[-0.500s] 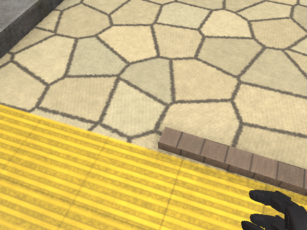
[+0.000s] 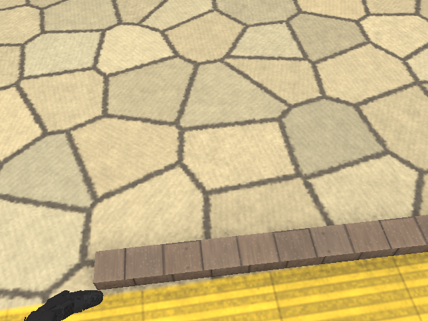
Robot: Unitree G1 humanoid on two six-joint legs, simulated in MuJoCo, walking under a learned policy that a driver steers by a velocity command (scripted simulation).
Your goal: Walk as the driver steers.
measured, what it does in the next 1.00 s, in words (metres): climbs: left foot, then right foot 0.06 m higher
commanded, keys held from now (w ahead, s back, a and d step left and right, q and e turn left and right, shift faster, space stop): w+e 0.24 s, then w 0.76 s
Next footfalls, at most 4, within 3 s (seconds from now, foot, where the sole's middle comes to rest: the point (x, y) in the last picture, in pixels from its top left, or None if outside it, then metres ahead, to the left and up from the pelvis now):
0.50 left None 0.45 0.05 -0.75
0.94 right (298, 241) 0.67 -0.27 -0.69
1.46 left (213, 199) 0.88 -0.01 -0.75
1.90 right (268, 149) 1.10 -0.24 -0.75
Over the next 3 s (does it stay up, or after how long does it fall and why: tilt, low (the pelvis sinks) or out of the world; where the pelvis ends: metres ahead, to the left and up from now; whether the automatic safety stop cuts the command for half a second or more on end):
stays up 1.28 -0.16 0.01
